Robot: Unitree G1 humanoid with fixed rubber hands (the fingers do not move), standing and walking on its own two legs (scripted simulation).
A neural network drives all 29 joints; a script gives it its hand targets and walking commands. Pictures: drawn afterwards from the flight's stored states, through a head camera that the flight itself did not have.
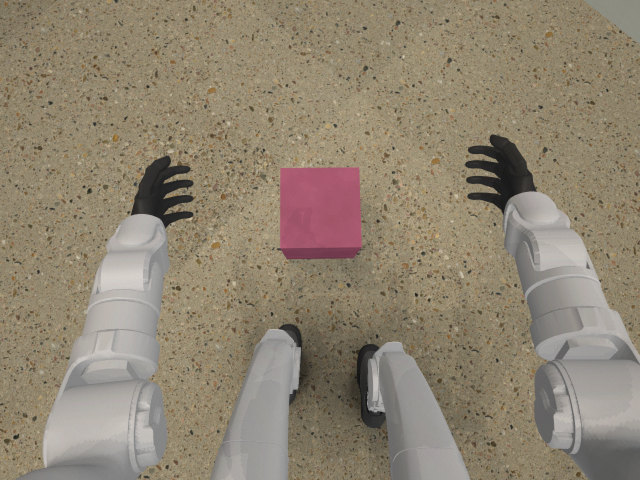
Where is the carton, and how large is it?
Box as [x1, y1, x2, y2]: [280, 167, 361, 258]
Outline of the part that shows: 358,167 280,168 280,248 286,258 339,258 353,257 361,247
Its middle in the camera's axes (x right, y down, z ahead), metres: -0.01 -0.06 +0.99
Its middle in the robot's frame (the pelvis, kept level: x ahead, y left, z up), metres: +0.51 +0.04 -0.59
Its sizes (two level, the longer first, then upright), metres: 0.190 0.185 0.203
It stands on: the floor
